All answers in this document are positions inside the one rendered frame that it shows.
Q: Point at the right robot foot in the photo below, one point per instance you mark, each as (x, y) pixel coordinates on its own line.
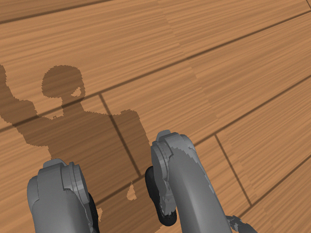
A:
(153, 191)

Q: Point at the right robot hand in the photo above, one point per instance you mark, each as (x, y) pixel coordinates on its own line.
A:
(237, 225)

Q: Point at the left robot foot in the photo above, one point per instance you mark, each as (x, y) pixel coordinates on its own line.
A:
(94, 214)

